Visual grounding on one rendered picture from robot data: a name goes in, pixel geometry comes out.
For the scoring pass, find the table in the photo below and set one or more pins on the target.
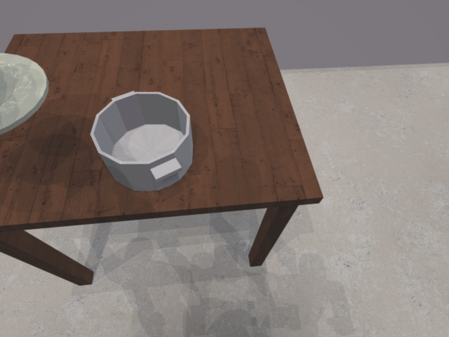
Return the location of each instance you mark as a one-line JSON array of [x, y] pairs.
[[248, 149]]

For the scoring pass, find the pot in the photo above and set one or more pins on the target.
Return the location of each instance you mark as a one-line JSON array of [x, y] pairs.
[[145, 140]]

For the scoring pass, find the lid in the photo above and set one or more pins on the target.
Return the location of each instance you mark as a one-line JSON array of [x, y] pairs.
[[23, 89]]

